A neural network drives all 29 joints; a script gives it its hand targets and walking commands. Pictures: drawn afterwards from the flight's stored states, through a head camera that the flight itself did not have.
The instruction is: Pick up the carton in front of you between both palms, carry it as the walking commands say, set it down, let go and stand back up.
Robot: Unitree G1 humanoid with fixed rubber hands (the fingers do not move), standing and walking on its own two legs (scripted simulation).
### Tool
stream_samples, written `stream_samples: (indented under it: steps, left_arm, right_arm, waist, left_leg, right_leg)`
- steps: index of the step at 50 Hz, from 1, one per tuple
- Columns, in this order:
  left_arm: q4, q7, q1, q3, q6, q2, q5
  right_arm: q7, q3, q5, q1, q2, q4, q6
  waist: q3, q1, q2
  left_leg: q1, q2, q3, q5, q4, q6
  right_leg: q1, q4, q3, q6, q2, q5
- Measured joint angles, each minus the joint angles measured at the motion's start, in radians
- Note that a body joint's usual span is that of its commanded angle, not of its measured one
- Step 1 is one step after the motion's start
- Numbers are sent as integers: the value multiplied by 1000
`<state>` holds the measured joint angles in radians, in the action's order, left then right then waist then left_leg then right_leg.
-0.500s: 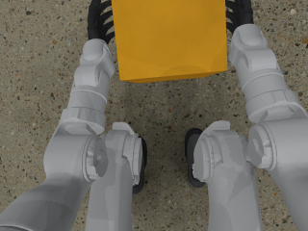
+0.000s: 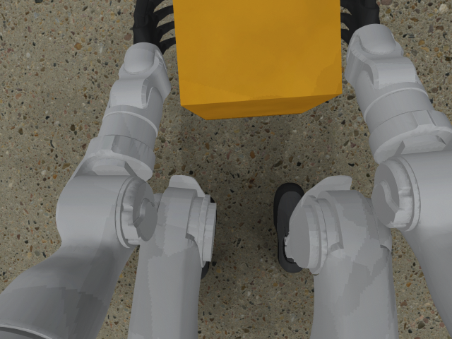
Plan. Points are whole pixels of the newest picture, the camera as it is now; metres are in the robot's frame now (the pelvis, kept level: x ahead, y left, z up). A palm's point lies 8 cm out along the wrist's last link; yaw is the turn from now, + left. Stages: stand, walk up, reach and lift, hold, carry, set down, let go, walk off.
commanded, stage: set down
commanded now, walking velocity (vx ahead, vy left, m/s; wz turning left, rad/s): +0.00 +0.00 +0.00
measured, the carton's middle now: (252, 52) +0.53 -0.03 -0.23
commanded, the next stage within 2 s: let go in 1.84 s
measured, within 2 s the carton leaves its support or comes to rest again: neither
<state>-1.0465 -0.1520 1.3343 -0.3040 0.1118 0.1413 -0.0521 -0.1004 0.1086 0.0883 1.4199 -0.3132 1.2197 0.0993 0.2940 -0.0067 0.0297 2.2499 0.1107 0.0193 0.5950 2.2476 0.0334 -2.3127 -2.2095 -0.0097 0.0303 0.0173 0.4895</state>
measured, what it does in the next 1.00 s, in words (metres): stands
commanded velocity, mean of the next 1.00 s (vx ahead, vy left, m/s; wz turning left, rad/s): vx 0.00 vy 0.00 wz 0.00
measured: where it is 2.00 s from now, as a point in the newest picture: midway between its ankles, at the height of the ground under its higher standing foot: (243, 247)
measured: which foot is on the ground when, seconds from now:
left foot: down 0.00-1.00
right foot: down 0.00-1.00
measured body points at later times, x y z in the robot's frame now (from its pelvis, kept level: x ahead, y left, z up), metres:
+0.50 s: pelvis +0.00 +0.00 +0.00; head +0.35 -0.02 +0.28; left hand +0.54 +0.13 -0.16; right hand +0.54 -0.18 -0.17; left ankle +0.11 +0.11 -0.32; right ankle +0.13 -0.11 -0.32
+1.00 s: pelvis +0.01 +0.00 +0.03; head +0.35 -0.02 +0.33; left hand +0.53 +0.16 -0.11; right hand +0.54 -0.22 -0.11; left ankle +0.11 +0.11 -0.32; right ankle +0.13 -0.11 -0.32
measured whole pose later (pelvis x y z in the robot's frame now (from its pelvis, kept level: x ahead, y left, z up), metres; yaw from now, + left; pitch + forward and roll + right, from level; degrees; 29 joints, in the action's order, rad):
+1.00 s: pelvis +0.01 +0.00 +0.03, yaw +0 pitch +37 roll +2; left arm -0.82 -0.16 1.13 -0.15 0.09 0.23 -0.19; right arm -0.06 0.11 0.18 1.21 -0.39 0.95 0.07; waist 0.21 0.00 0.02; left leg 2.18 0.10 0.03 0.63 2.16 0.01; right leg -2.24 -2.13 0.00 0.02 0.02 0.54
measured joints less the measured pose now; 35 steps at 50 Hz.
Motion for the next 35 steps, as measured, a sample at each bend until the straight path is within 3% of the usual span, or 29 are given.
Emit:
stream_samples:
  steps: [13, 23, 26, 30, 35]
  left_arm:
    - [10, 90, 13, -92, 14, -6, 105]
    - [-15, 118, 21, -115, -16, 5, 141]
    - [-61, 101, 28, -61, -36, 31, 107]
    - [-103, 49, 13, 45, -75, 77, -6]
    - [-66, 34, -30, 150, -104, 132, -126]
  right_arm:
    - [79, 105, -93, 4, -4, -15, 14]
    - [117, 154, -146, 9, 0, -12, -4]
    - [104, 127, -116, 8, -7, 10, -36]
    - [56, 59, -8, -14, -55, 40, -81]
    - [43, -22, 111, -60, -112, 4, -112]
  waist:
    - [9, 2, 3]
    - [23, 9, 0]
    - [50, 12, -5]
    - [89, 3, -6]
    - [101, 1, -5]
  left_leg:
    - [-4, 2, 6, 2, -6, -6]
    - [-11, 3, 8, 4, -8, -3]
    - [-23, 1, 7, 8, -6, 0]
    - [-38, -1, 2, 21, 0, 1]
    - [-38, -8, 3, 38, 14, -5]
  right_leg:
    - [5, 3, 7, -4, -1, 6]
    - [10, 2, 10, -5, -1, 9]
    - [21, 0, 9, -6, 0, 12]
    - [36, -2, 3, -5, 2, 21]
    - [37, -15, -2, -3, -1, 39]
